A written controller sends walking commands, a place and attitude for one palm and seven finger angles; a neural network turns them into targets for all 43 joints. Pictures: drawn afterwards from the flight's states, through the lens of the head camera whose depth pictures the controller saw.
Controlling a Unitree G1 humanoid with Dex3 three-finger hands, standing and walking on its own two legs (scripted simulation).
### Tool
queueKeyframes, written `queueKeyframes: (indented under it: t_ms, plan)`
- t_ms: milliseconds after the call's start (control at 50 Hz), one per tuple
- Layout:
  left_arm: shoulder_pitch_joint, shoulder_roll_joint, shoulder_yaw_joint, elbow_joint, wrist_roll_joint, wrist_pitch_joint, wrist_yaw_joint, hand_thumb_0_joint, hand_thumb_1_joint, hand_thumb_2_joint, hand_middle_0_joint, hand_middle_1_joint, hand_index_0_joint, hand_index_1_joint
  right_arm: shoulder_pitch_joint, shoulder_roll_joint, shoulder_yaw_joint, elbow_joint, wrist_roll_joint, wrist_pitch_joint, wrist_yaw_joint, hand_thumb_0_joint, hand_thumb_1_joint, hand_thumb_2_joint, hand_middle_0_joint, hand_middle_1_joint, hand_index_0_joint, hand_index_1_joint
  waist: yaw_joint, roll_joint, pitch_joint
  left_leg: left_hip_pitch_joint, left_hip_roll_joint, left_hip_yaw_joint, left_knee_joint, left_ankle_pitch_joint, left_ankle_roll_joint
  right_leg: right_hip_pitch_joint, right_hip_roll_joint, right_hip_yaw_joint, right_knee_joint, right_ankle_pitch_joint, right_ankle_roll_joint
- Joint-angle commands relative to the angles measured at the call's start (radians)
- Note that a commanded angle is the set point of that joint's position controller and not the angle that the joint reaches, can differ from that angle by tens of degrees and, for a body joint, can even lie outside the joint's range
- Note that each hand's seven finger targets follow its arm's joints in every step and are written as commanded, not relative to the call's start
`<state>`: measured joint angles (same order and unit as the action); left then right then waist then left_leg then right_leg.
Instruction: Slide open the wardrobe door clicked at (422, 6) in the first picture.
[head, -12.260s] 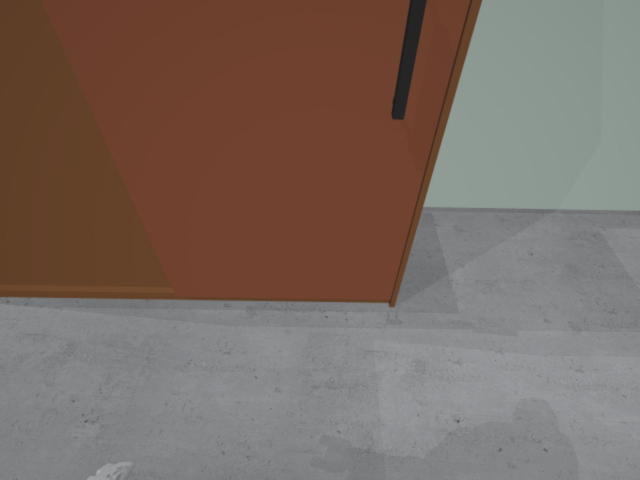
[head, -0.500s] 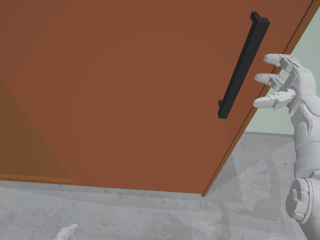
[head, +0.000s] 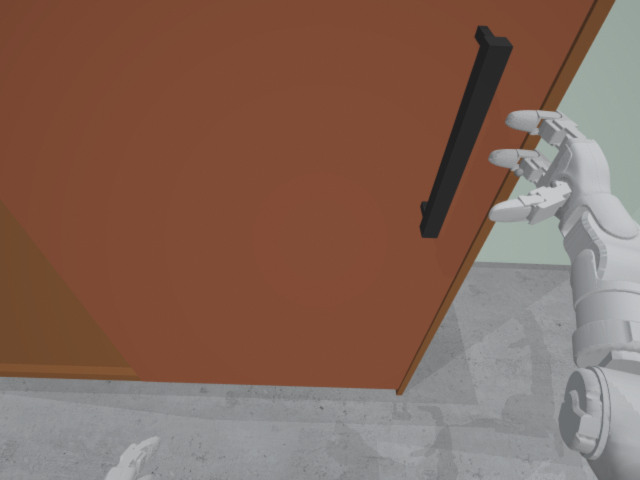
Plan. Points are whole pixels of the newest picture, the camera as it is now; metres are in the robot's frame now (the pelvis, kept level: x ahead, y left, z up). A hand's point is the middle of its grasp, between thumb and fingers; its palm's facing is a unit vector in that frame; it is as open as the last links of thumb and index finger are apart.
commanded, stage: move the hooked fingers beside the handle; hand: right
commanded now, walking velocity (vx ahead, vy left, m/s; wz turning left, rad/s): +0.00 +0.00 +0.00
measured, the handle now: (452, 147) +0.49 -0.12 +0.19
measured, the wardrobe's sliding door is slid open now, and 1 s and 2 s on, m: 0.00 0.00 0.00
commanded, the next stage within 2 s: feel for the door with the fingertips in 0.96 s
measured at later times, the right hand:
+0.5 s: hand (514, 174) +0.43 -0.18 +0.20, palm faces -0.05 +1.00 -0.01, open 14.0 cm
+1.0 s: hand (523, 177) +0.43 -0.19 +0.20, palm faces -0.05 +1.00 +0.00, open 14.0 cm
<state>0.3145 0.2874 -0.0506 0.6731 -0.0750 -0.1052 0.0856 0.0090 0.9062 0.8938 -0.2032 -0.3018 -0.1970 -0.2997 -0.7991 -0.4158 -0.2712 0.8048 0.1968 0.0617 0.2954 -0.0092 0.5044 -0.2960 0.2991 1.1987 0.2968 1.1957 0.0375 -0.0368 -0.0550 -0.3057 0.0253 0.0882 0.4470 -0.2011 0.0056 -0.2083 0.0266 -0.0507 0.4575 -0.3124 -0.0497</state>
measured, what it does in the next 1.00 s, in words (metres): stands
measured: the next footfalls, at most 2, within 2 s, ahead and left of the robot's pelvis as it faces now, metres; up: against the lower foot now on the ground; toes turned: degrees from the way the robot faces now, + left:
none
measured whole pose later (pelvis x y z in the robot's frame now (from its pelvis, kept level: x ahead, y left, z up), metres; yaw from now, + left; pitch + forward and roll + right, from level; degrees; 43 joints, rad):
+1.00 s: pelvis +0.00 +0.01 +0.00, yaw +1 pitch +3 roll +1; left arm 0.33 0.29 -0.05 0.66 -0.08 -0.08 0.09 0.01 0.91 0.89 -0.20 -0.30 -0.20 -0.30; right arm -0.76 -0.44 -0.29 0.78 0.20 0.07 0.31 -0.01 0.50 -0.30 0.30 1.20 0.30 1.20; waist 0.04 -0.04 -0.05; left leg -0.29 0.01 0.08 0.43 -0.19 0.02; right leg -0.19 0.01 -0.06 0.45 -0.31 -0.04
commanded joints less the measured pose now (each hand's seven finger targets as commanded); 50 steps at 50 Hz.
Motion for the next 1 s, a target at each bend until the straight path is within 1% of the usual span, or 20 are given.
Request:
queueKeyframes:
  t_ms: [0,20,40,60,140,200,260,280,360,400,480,520,580,640,740,840,860,920,960,980]
  plan:
    - [0.002,0.13,0.051,-0.131,0.002,-0.036,-0.002,0.0,0.9,0.9,-0.2,-0.3,-0.2,-0.3,-0.442,-0.253,-0.084,-0.223,0.003,-0.072,-0.032,0.0,0.5,-0.3,0.3,1.2,0.3,1.2,-0.008,0.024,-0.311,0.169,-0.006,-0.046,0.008,0.332,0.039,0.082,-0.052,0.083,-0.039,0.459,0.037]
    - [0.002,0.134,0.051,-0.133,0.004,-0.026,-0.003,0.0,0.9,0.9,-0.2,-0.3,-0.2,-0.3,-0.422,-0.295,-0.109,-0.217,-0.002,-0.077,-0.035,0.0,0.5,-0.3,0.3,1.2,0.3,1.2,-0.014,0.039,-0.304,0.192,-0.005,-0.048,0.006,0.346,0.039,0.067,-0.053,0.076,-0.04,0.464,0.033]
    - [-0.005,0.131,0.048,-0.143,0.003,-0.021,-0.004,0.0,0.9,0.9,-0.2,-0.3,-0.2,-0.3,-0.414,-0.28,-0.106,-0.22,-0.001,-0.079,-0.033,0.0,0.5,-0.3,0.3,1.2,0.3,1.2,-0.014,0.049,-0.304,0.205,-0.006,-0.051,0.008,0.362,0.037,0.06,-0.052,0.071,-0.045,0.463,0.03]
    - [-0.012,0.131,0.049,-0.149,0.001,-0.017,-0.004,0.0,0.9,0.9,-0.2,-0.3,-0.2,-0.3,-0.402,-0.305,-0.126,-0.223,-0.001,-0.079,-0.031,0.0,0.5,-0.3,0.3,1.2,0.3,1.2,-0.018,0.065,-0.3,0.219,-0.005,-0.056,0.006,0.371,0.036,0.047,-0.051,0.067,-0.046,0.448,0.025]
    - [-0.027,0.128,0.048,-0.171,-0.003,-0.007,0.001,0.0,0.9,0.9,-0.2,-0.3,-0.2,-0.3,-0.409,-0.327,-0.128,-0.285,-0.007,-0.08,-0.014,0.0,0.5,-0.3,0.3,1.2,0.3,1.2,-0.015,0.006,-0.302,0.227,-0.002,-0.062,0.002,0.379,0.037,0.063,-0.052,0.059,-0.049,0.454,0.022]
    - [-0.035,0.119,0.047,-0.172,-0.008,-0.016,0.004,0.0,0.9,0.9,-0.2,-0.3,-0.2,-0.3,-0.454,-0.244,-0.058,-0.343,0.01,-0.073,0.006,0.0,0.5,-0.3,0.3,1.2,0.3,1.2,0.009,-0.045,-0.301,0.18,-0.006,-0.056,-0.008,0.357,0.037,0.115,-0.056,0.071,-0.041,0.479,0.03]
    - [-0.029,0.125,0.048,-0.151,-0.01,-0.019,0.009,0.0,0.9,0.9,-0.2,-0.3,-0.2,-0.3,-0.459,-0.225,-0.047,-0.315,0.03,-0.047,0.016,0.0,0.5,-0.3,0.3,1.2,0.3,1.2,0.021,-0.012,-0.272,0.154,-0.013,-0.05,-0.02,0.326,0.037,0.109,-0.053,0.074,-0.042,0.427,0.028]
    - [-0.027,0.125,0.048,-0.144,-0.012,-0.021,0.011,0.0,0.9,0.9,-0.2,-0.3,-0.2,-0.3,-0.47,-0.192,-0.02,-0.293,0.031,-0.038,0.016,0.0,0.5,-0.3,0.3,1.2,0.3,1.2,0.028,0.004,-0.257,0.139,-0.013,-0.045,-0.021,0.301,0.037,0.098,-0.052,0.075,-0.046,0.394,0.027]
    - [-0.022,0.128,0.047,-0.127,-0.008,-0.027,0.011,0.0,0.9,0.9,-0.2,-0.3,-0.2,-0.3,-0.511,-0.189,-0.007,-0.277,0.019,-0.036,-0.006,0.0,0.5,-0.3,0.3,1.2,0.3,1.2,0.03,-0.025,-0.26,0.128,-0.01,-0.045,-0.021,0.269,0.042,0.09,-0.044,0.082,-0.05,0.362,0.029]
    - [-0.018,0.126,0.047,-0.123,-0.006,-0.029,0.009,0.0,0.9,0.9,-0.2,-0.3,-0.2,-0.3,-0.506,-0.18,-0.008,-0.254,0.018,-0.043,-0.016,0.0,0.5,-0.3,0.3,1.2,0.3,1.2,0.026,0.001,-0.263,0.13,-0.011,-0.041,-0.017,0.265,0.041,0.085,-0.045,0.088,-0.05,0.364,0.031]
    - [-0.008,0.13,0.046,-0.116,-0.002,-0.023,0.009,0.0,0.9,0.9,-0.2,-0.3,-0.2,-0.3,-0.529,-0.246,-0.061,-0.201,0.007,-0.064,-0.037,0.0,0.5,-0.3,0.3,1.2,0.3,1.2,0.018,0.027,-0.269,0.161,-0.008,-0.051,-0.018,0.27,0.039,0.053,-0.042,0.078,-0.057,0.337,0.023]
    - [-0.002,0.135,0.047,-0.127,0.001,-0.017,0.008,0.0,0.9,0.9,-0.2,-0.3,-0.2,-0.3,-0.486,-0.31,-0.109,-0.189,-0.005,-0.081,-0.045,0.0,0.5,-0.3,0.3,1.2,0.3,1.2,-0.003,0.046,-0.284,0.198,-0.006,-0.054,-0.014,0.284,0.039,0.038,-0.043,0.072,-0.059,0.348,0.019]
    - [0.001,0.134,0.047,-0.142,0.001,-0.015,0.007,0.0,0.9,0.9,-0.2,-0.3,-0.2,-0.3,-0.461,-0.343,-0.135,-0.192,-0.015,-0.1,-0.035,0.0,0.5,-0.3,0.3,1.2,0.3,1.2,-0.012,0.046,-0.312,0.247,-0.004,-0.065,-0.006,0.343,0.037,0.029,-0.043,0.062,-0.06,0.381,0.016]
    - [-0.006,0.136,0.047,-0.157,-0.005,-0.01,0.005,0.0,0.9,0.9,-0.2,-0.3,-0.2,-0.3,-0.409,-0.342,-0.134,-0.191,-0.007,-0.096,-0.011,0.0,0.5,-0.3,0.3,1.2,0.3,1.2,-0.015,0.036,-0.296,0.255,-0.004,-0.067,-0.007,0.36,0.036,0.02,-0.045,0.055,-0.062,0.384,0.013]
    - [-0.009,0.136,0.05,-0.158,-0.013,-0.011,0.009,0.0,0.9,0.9,-0.2,-0.3,-0.2,-0.3,-0.435,-0.293,-0.086,-0.231,0.015,-0.076,0.026,0.0,0.5,-0.3,0.3,1.2,0.3,1.2,0.011,-0.009,-0.263,0.198,-0.009,-0.065,-0.025,0.321,0.035,0.045,-0.045,0.051,-0.06,0.345,0.012]
    - [-0.008,0.136,0.054,-0.146,-0.012,-0.022,0.011,0.0,0.9,0.9,-0.2,-0.3,-0.2,-0.3,-0.481,-0.258,-0.057,-0.295,0.029,-0.071,0.023,0.0,0.5,-0.3,0.3,1.2,0.3,1.2,0.025,-0.011,-0.285,0.173,-0.015,-0.059,-0.031,0.296,0.037,0.084,-0.045,0.062,-0.053,0.347,0.013]
    - [-0.009,0.134,0.053,-0.146,-0.009,-0.025,0.01,0.0,0.9,0.9,-0.2,-0.3,-0.2,-0.3,-0.475,-0.251,-0.058,-0.296,0.029,-0.066,0.02,0.0,0.5,-0.3,0.3,1.2,0.3,1.2,0.018,-0.032,-0.297,0.174,-0.014,-0.059,-0.027,0.3,0.038,0.086,-0.043,0.064,-0.053,0.355,0.016]
    - [-0.007,0.139,0.052,-0.133,-0.009,-0.019,0.011,0.0,0.9,0.9,-0.2,-0.3,-0.2,-0.3,-0.436,-0.274,-0.077,-0.235,0.026,-0.052,0.006,0.0,0.5,-0.3,0.3,1.2,0.3,1.2,0.015,0.036,-0.251,0.172,-0.012,-0.054,-0.034,0.273,0.036,0.046,-0.043,0.061,-0.056,0.321,0.013]
    - [-0.014,0.135,0.048,-0.134,-0.01,-0.02,0.01,0.0,0.9,0.9,-0.2,-0.3,-0.2,-0.3,-0.474,-0.24,-0.046,-0.216,0.018,-0.047,0.001,0.0,0.5,-0.3,0.3,1.2,0.3,1.2,0.025,0.011,-0.231,0.153,-0.011,-0.058,-0.033,0.265,0.035,0.036,-0.039,0.057,-0.06,0.299,0.011]
    - [-0.006,0.137,0.049,-0.127,-0.009,-0.021,0.011,0.0,0.9,0.9,-0.2,-0.3,-0.2,-0.3,-0.485,-0.268,-0.069,-0.198,0.014,-0.051,-0.005,0.0,0.5,-0.3,0.3,1.2,0.3,1.2,0.024,0.027,-0.232,0.154,-0.011,-0.057,-0.033,0.263,0.036,0.031,-0.04,0.063,-0.06,0.299,0.013]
